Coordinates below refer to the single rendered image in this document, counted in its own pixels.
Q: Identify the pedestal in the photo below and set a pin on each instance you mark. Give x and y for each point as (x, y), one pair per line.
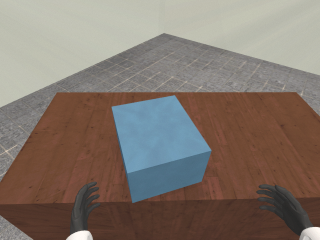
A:
(255, 138)

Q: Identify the carton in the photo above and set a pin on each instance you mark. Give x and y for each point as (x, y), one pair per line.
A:
(161, 148)

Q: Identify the robot left forearm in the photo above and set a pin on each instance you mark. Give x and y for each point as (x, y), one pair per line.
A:
(81, 235)

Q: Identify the robot right hand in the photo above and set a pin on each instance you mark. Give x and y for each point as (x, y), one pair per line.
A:
(286, 207)

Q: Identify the robot left hand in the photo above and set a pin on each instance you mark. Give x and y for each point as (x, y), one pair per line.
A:
(80, 211)

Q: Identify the robot right forearm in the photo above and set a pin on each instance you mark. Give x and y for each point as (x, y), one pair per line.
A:
(311, 233)

